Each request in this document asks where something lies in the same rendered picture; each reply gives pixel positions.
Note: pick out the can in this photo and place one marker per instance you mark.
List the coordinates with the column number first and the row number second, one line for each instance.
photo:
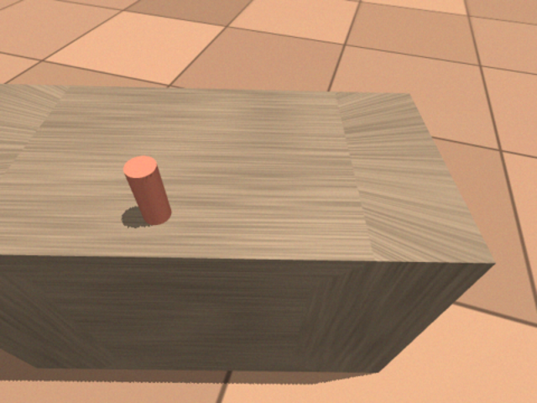
column 147, row 186

